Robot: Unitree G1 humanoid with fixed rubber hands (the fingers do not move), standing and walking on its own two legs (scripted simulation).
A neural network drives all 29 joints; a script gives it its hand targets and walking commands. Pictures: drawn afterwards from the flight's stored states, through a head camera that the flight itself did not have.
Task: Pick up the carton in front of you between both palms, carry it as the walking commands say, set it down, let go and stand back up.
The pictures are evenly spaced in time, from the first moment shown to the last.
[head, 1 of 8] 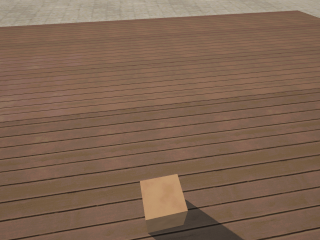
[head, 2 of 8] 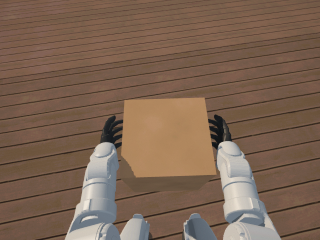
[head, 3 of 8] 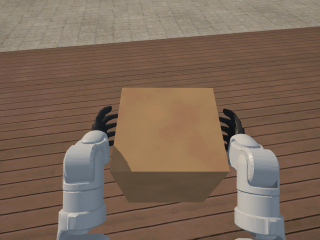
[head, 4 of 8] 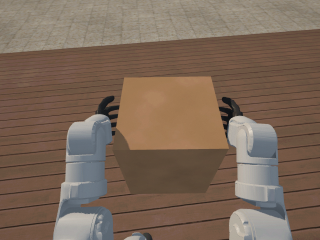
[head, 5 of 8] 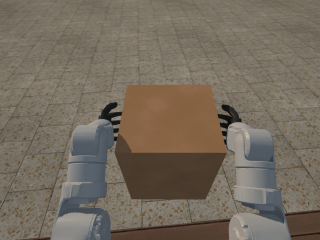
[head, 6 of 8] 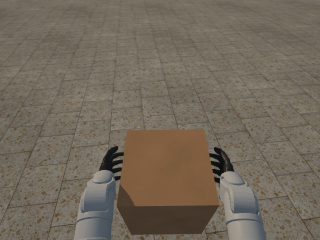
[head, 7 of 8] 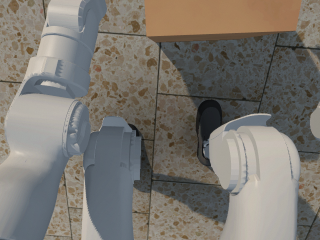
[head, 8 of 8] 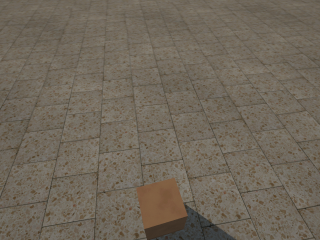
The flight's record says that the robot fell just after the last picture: no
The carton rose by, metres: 0.70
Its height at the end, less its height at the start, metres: -0.33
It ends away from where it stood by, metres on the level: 5.43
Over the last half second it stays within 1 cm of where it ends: yes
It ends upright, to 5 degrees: yes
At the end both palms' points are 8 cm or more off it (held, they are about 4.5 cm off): yes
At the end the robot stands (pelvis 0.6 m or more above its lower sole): yes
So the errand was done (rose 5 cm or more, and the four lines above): yes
